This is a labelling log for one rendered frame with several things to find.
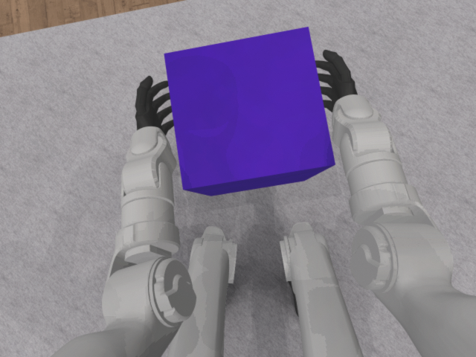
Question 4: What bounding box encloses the carton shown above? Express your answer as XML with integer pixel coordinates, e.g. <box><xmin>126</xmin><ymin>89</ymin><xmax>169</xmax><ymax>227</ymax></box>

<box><xmin>164</xmin><ymin>27</ymin><xmax>335</xmax><ymax>196</ymax></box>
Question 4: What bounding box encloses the robot right forearm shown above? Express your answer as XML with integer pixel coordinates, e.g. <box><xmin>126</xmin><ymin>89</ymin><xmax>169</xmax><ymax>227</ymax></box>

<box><xmin>332</xmin><ymin>94</ymin><xmax>454</xmax><ymax>274</ymax></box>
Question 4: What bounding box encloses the robot right upper arm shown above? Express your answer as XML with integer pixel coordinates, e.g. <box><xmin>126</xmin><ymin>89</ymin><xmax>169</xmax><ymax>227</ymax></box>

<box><xmin>350</xmin><ymin>222</ymin><xmax>476</xmax><ymax>357</ymax></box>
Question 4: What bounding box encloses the robot left upper arm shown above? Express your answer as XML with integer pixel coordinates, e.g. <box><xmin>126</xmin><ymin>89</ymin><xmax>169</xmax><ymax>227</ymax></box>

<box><xmin>51</xmin><ymin>257</ymin><xmax>196</xmax><ymax>357</ymax></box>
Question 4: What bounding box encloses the robot left forearm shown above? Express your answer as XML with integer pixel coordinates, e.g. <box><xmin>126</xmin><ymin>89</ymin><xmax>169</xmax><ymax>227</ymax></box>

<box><xmin>102</xmin><ymin>126</ymin><xmax>181</xmax><ymax>319</ymax></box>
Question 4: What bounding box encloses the right robot shin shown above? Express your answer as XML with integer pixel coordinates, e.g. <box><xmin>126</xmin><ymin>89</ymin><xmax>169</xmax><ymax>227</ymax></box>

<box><xmin>289</xmin><ymin>222</ymin><xmax>331</xmax><ymax>293</ymax></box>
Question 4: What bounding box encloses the robot left hand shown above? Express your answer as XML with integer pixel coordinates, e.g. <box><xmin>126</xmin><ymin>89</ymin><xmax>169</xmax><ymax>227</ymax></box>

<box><xmin>135</xmin><ymin>76</ymin><xmax>174</xmax><ymax>135</ymax></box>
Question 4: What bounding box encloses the robot right foot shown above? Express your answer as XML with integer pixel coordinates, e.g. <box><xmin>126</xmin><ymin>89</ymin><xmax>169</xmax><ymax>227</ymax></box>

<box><xmin>288</xmin><ymin>281</ymin><xmax>299</xmax><ymax>317</ymax></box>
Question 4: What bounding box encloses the robot right hand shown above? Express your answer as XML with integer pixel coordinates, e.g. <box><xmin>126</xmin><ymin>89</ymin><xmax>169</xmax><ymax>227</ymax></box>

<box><xmin>315</xmin><ymin>50</ymin><xmax>357</xmax><ymax>112</ymax></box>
